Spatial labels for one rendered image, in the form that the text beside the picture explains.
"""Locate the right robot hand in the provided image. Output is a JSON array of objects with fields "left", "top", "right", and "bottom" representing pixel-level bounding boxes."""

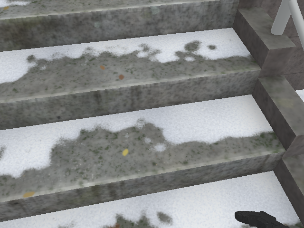
[{"left": 235, "top": 211, "right": 290, "bottom": 228}]

